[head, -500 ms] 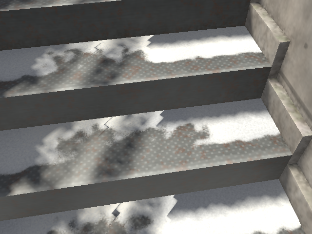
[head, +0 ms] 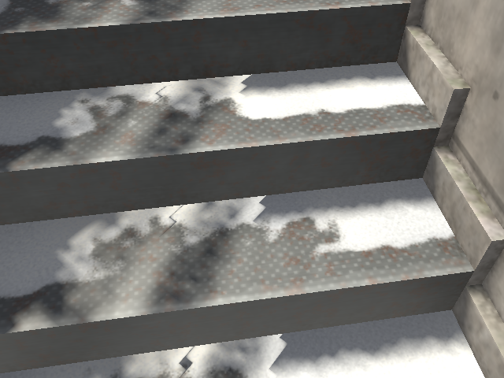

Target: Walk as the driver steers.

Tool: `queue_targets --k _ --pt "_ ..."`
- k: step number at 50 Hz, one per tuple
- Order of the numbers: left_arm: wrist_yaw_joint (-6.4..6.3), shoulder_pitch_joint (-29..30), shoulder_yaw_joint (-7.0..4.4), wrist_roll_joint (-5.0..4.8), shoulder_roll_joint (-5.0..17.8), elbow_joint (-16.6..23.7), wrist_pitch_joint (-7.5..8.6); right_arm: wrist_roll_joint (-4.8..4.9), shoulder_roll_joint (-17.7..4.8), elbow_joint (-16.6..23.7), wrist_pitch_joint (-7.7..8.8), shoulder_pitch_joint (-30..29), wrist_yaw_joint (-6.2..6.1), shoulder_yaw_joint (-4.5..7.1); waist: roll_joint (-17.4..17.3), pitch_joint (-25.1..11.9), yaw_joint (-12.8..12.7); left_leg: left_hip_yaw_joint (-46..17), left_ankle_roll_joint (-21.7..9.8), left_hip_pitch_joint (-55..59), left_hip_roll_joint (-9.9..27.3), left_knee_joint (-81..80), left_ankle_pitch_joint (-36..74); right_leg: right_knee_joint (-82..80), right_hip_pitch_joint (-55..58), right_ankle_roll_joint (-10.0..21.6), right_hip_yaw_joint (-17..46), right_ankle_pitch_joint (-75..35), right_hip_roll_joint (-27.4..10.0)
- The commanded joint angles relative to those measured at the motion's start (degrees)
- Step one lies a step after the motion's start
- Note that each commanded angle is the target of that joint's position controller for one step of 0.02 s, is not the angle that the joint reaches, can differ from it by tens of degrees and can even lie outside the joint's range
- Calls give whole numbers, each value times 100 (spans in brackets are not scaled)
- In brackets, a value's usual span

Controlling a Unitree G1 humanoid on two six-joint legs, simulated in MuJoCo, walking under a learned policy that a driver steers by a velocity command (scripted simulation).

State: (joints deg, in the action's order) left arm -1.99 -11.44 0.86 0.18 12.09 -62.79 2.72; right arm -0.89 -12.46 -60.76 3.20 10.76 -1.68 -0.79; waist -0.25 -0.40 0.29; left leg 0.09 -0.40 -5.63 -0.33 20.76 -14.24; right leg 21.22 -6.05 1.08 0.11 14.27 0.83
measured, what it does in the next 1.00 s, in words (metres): stands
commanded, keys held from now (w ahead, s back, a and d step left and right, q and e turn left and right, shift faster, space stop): w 1.00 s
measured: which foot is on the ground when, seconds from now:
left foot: down 0.00-1.00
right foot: down 0.00-1.00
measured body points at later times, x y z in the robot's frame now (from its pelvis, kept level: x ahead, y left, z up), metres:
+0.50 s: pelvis +0.02 +0.00 +0.00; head +0.02 +0.00 +0.45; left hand +0.14 +0.25 -0.13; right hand +0.15 -0.25 -0.13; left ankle -0.03 +0.12 -0.75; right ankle -0.03 -0.11 -0.75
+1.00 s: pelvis +0.00 +0.00 +0.01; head +0.01 +0.00 +0.46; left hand +0.13 +0.26 -0.12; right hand +0.14 -0.25 -0.12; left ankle -0.03 +0.12 -0.75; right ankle -0.03 -0.11 -0.75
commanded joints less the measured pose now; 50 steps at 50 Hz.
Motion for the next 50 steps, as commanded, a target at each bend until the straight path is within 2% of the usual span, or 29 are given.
queue_targets --k 1,8,19,28,30,33,50 --pt "-17 201 -86 3 606 296 105 9 -594 291 73 -166 -15 111 -16 177 17 -423 -245 -26 430 -222 1149 -225 -162 313 430 -1353 -487" --pt "-52 332 -64 -12 671 411 125 42 -653 413 64 -315 -41 130 36 -128 8 -402 -205 339 509 -101 2293 -96 218 254 379 -2438 -582" --pt "-70 677 -8 -5 769 561 120 27 -692 573 29 -686 -43 89 7 -283 -2 -443 -109 533 616 -344 2700 -345 477 158 407 -2835 -710" --pt "-40 879 41 0 841 607 137 45 -771 595 43 -854 -21 49 24 -346 12 -477 -41 588 672 -623 2451 -625 524 93 448 -2622 -770" --pt "-23 946 50 -27 830 613 139 20 -718 568 61 -835 -5 8 55 -345 34 -489 -58 595 702 -730 2278 -691 524 103 482 -2495 -796" --pt "3 986 57 -18 856 604 150 8 -762 556 79 -896 14 -7 7 -293 11 -499 -48 558 709 -811 2195 -767 510 99 497 -2369 -808" --pt "62 1102 96 -18 948 524 184 13 -877 503 142 -1002 62 -110 27 -277 -14 -524 -10 422 709 -981 1735 -941 447 43 525 -1908 -805"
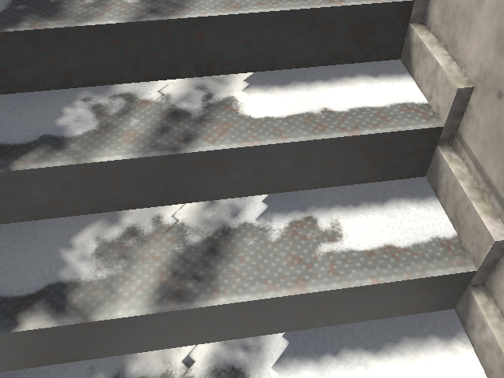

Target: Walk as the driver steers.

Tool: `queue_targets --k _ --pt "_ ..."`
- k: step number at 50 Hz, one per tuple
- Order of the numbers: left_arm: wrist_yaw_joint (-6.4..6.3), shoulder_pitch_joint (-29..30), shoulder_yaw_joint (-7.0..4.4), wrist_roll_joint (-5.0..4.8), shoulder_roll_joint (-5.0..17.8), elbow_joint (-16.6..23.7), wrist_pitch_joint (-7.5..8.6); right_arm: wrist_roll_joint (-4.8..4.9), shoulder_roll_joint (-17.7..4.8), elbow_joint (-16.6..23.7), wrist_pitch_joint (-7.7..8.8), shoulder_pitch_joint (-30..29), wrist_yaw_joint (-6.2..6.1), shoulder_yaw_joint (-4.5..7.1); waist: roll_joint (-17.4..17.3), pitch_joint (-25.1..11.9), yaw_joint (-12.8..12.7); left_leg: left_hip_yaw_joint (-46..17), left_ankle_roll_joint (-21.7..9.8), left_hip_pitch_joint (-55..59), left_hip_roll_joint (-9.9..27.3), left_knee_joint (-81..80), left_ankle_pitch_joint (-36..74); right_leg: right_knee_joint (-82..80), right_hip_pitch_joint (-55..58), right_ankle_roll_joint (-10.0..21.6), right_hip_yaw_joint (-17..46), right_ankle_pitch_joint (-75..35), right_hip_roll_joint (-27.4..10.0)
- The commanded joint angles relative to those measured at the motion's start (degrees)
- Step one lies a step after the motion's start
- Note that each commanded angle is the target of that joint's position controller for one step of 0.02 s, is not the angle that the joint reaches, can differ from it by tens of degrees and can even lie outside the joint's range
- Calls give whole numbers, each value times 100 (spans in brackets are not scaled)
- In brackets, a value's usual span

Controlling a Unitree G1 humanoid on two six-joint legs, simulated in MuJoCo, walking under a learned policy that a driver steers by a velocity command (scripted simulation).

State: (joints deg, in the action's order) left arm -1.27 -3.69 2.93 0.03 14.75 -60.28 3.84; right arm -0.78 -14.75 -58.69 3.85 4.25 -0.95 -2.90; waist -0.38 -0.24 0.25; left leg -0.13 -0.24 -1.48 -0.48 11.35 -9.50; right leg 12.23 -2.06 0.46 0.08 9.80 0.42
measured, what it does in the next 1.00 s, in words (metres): stands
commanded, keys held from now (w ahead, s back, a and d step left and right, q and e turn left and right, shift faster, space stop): w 0.28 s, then no key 0.54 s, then w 0.18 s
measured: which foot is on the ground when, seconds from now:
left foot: down 0.00-1.00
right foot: down 0.00-1.00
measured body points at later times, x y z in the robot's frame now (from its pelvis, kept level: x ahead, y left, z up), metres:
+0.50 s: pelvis -0.01 +0.00 +0.00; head +0.00 +0.00 +0.45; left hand +0.11 +0.26 -0.13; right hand +0.11 -0.26 -0.13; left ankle -0.04 +0.12 -0.75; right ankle -0.04 -0.11 -0.75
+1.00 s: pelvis -0.02 +0.00 +0.00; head -0.02 +0.00 +0.45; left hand +0.04 +0.26 -0.15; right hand +0.05 -0.26 -0.15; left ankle -0.04 +0.12 -0.75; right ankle -0.04 -0.11 -0.75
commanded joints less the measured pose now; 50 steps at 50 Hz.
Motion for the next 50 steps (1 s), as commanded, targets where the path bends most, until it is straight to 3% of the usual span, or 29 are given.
queue_targets --k 1,14,30,41,44,50 --pt "-8 328 -110 -2 690 270 74 2 -655 291 80 -352 -9 95 37 -293 -9 -503 -25 5 724 -43 1255 -46 44 103 529 -1456 -764" --pt "44 386 -92 -17 752 233 100 -21 -736 286 99 -384 11 33 20 -316 -6 -519 -15 -3 737 -63 1180 -53 9 113 544 -1452 -776" --pt "20 -95 -176 -20 852 -154 -33 -9 -856 -1 -14 143 -13 99 65 -160 9 -505 -35 -129 712 264 1138 312 -141 113 506 -1437 -745" --pt "-3 -375 -199 -13 787 -326 -136 -7 -815 -145 -102 442 -38 119 36 0 14 -533 -45 -298 686 359 866 401 -323 113 541 -1195 -727" --pt "-16 -299 -160 6 698 -311 -158 -46 -738 -119 -120 344 -42 81 28 26 11 -528 -38 -346 606 155 192 189 -398 112 536 -458 -641" --pt "-16 -278 -138 -20 675 -265 -96 -30 -723 -60 -56 297 -36 60 45 107 11 -536 -51 -362 581 38 162 39 -432 136 567 -371 -617"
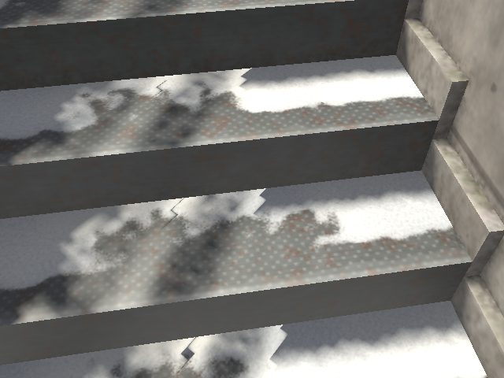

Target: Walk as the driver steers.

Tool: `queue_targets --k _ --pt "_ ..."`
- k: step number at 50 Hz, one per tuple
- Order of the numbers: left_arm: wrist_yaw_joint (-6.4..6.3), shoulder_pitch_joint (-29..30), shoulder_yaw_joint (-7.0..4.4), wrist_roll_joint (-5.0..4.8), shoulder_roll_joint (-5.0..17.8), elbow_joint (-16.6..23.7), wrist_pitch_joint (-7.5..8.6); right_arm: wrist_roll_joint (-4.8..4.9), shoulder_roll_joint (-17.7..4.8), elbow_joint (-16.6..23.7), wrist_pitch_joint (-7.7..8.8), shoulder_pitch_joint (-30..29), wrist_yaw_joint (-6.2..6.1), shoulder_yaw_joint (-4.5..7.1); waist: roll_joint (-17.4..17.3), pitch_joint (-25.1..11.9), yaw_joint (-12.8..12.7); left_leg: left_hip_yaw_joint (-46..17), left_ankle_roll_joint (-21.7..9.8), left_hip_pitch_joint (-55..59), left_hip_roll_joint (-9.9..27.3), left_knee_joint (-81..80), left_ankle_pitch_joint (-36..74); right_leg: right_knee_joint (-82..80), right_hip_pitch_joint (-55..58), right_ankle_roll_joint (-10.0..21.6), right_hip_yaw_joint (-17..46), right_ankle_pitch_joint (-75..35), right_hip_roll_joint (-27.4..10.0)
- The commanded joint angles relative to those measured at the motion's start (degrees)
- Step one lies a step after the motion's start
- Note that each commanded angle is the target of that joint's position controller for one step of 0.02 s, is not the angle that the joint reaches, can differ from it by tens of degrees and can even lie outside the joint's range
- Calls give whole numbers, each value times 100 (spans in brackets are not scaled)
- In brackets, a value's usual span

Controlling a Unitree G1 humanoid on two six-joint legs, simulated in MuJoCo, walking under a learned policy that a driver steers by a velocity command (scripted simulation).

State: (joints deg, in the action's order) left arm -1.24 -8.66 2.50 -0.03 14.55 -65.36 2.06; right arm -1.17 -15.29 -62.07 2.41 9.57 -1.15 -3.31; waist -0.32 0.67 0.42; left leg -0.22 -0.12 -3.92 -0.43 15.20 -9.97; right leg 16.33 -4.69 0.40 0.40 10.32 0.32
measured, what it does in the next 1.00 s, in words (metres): stands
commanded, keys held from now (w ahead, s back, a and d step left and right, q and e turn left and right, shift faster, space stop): w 0.86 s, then no key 0.14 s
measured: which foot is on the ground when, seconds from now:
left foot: down 0.00-1.00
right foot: down 0.00-1.00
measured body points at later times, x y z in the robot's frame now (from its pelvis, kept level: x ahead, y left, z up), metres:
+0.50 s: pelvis +0.02 +0.00 +0.00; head +0.02 -0.01 +0.45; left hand +0.13 +0.26 -0.13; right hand +0.15 -0.26 -0.12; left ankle -0.02 +0.12 -0.75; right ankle -0.02 -0.12 -0.75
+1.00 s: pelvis +0.02 +0.00 +0.00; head +0.02 +0.00 +0.45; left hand +0.14 +0.26 -0.13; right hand +0.15 -0.26 -0.12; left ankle -0.02 +0.12 -0.75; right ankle -0.02 -0.12 -0.75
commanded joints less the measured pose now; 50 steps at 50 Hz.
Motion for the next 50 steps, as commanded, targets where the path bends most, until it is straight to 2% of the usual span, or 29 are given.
queue_targets --k 1,10,11,14,20,34,43,49,50 --pt "-18 225 -94 -18 690 255 95 12 -664 292 101 -246 -16 100 41 14 -5 -526 -66 -109 576 -352 236 -380 -160 146 537 -449 -607" --pt "-10 373 -104 -32 668 397 185 24 -631 453 196 -418 -6 97 39 -77 -12 -509 -73 -6 597 -350 589 -383 -20 178 541 -874 -627" --pt "-11 372 -110 5 701 410 199 58 -684 500 190 -514 -19 125 12 -89 -43 -507 -43 -12 581 -308 690 -360 -12 165 514 -964 -602" --pt "-35 405 -109 12 696 442 216 77 -677 544 198 -563 -22 138 38 -214 -31 -489 -40 58 596 -270 909 -334 80 144 506 -1195 -618" --pt "-42 571 -80 4 723 584 241 67 -673 623 189 -708 -22 140 29 -393 -15 -476 -16 227 666 -208 1435 -307 199 134 507 -1732 -688" --pt "-29 748 -37 16 810 712 249 66 -737 679 191 -939 -4 143 23 -494 -30 -485 8 303 716 -261 1635 -355 310 95 502 -1870 -735" --pt "-22 797 -20 19 843 741 247 66 -761 674 192 -987 6 140 21 -507 -33 -491 12 309 721 -289 1620 -378 318 77 495 -1811 -741" --pt "-25 567 -50 26 907 606 213 70 -824 524 161 -753 -3 174 24 -444 -28 -457 11 309 727 -146 1782 -232 296 68 455 -1961 -748" --pt "-20 587 -55 -3 890 596 204 39 -772 472 160 -657 8 152 40 -427 10 -456 -11 313 745 -182 1666 -225 281 89 482 -1895 -767"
